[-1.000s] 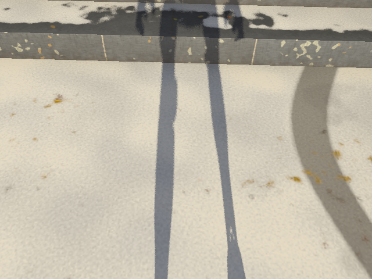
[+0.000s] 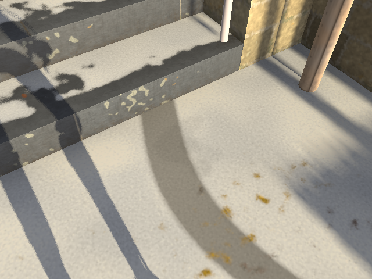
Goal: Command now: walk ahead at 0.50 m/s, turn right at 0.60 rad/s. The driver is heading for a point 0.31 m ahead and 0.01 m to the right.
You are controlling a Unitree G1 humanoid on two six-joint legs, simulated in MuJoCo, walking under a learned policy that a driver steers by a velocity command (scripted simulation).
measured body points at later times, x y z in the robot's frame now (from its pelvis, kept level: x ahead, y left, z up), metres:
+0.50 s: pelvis +0.21 -0.06 -0.01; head +0.26 -0.08 +0.44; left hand +0.41 +0.17 -0.10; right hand +0.29 -0.36 -0.13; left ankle +0.26 +0.11 -0.69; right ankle +0.27 -0.15 -0.74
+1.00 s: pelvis +0.29 -0.03 -0.01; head +0.30 -0.03 +0.44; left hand +0.44 +0.20 -0.14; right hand +0.35 -0.30 -0.14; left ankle +0.31 +0.09 -0.74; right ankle +0.27 -0.15 -0.74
